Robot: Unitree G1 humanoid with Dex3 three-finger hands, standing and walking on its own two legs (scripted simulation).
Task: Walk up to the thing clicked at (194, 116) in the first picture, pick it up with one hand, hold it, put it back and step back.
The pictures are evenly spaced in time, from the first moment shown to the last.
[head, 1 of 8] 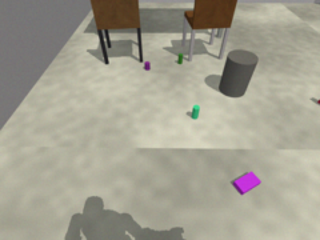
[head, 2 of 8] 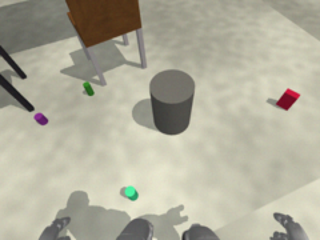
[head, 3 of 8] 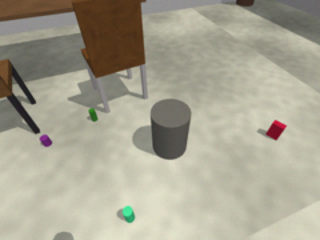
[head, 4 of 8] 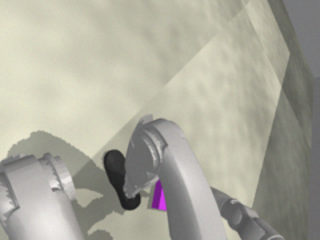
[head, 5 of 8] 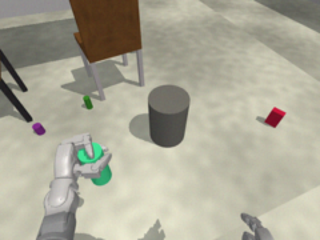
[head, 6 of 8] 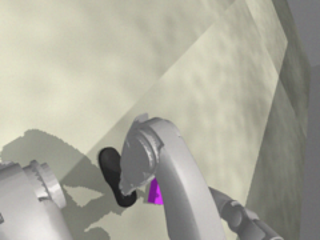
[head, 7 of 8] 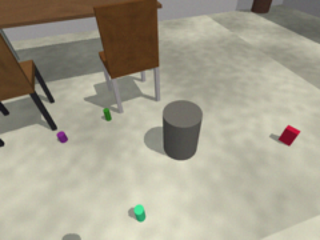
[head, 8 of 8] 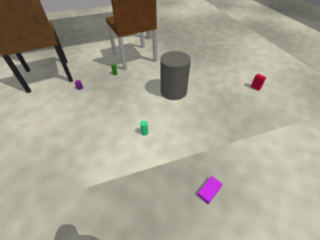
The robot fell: no
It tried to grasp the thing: yes
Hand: left
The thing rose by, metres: 0.68
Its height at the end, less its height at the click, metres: +0.00
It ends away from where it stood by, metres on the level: 0.02
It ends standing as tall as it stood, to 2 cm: yes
